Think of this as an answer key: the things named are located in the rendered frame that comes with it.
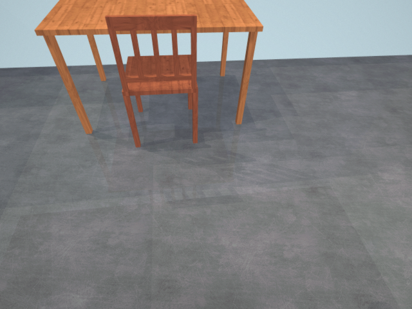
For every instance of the chair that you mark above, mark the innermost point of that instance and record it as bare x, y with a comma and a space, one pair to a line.
157, 74

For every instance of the table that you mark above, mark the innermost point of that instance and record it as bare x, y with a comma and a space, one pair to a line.
87, 17

